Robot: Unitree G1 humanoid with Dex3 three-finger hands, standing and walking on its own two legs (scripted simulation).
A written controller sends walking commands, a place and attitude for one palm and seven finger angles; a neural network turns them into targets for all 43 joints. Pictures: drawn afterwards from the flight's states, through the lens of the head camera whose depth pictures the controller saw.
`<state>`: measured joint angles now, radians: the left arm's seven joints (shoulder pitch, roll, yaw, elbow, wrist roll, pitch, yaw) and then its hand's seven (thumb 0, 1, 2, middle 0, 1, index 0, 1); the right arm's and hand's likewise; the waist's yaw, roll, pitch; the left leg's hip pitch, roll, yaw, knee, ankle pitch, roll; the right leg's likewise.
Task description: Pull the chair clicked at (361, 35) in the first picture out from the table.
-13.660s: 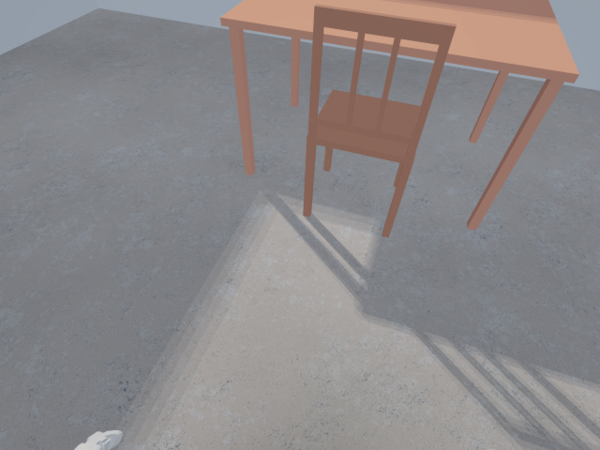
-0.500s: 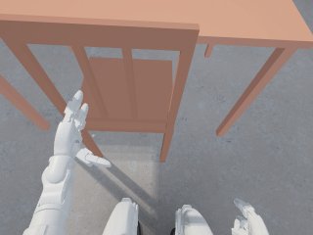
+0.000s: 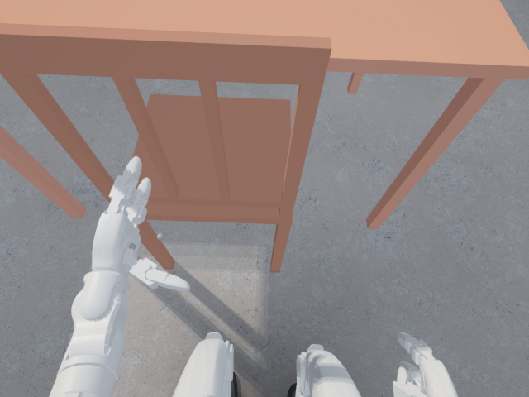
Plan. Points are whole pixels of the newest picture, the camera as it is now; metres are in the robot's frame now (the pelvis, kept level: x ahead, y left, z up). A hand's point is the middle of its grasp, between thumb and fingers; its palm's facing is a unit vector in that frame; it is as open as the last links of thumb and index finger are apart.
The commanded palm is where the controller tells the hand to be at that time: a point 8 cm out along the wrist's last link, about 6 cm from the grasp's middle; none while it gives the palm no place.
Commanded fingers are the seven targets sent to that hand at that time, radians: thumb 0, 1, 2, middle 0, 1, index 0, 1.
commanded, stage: aim the fingers beside a spindle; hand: left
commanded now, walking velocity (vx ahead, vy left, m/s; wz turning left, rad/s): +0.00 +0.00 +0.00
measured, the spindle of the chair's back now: (154, 148) +0.49 +0.20 +0.02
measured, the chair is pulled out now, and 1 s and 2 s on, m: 0.00 0.00 0.00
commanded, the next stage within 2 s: push the fingers through the gap in 0.44 s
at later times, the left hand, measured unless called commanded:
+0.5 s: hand (153, 233) +0.34 +0.17 +0.02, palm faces -0.01 -1.00 -0.04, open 16.9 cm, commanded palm +0.32 +0.22 +0.02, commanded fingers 0.00 -0.50 0.30 -0.06 -0.08 -0.06 -0.08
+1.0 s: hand (163, 211) +0.38 +0.17 +0.01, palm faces -0.01 -1.00 -0.04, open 16.9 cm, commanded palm +0.37 +0.22 +0.02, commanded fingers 0.00 -0.50 0.30 -0.06 -0.08 -0.06 -0.08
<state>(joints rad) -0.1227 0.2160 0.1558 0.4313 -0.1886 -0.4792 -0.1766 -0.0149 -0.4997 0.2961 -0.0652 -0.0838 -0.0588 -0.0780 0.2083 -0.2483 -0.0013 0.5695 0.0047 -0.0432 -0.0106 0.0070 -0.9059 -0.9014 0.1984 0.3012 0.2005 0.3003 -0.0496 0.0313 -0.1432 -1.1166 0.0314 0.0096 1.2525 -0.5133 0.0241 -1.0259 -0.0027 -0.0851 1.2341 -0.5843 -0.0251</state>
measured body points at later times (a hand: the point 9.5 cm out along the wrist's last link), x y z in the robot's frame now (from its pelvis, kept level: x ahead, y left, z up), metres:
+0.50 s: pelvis -0.01 +0.00 +0.00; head +0.11 +0.01 +0.43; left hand +0.34 +0.23 +0.02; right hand +0.14 -0.25 -0.11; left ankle +0.04 +0.10 -0.63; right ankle +0.00 -0.11 -0.63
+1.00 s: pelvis -0.01 +0.01 -0.01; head +0.12 +0.02 +0.43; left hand +0.38 +0.22 +0.01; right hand +0.12 -0.25 -0.12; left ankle +0.04 +0.10 -0.63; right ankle +0.00 -0.11 -0.63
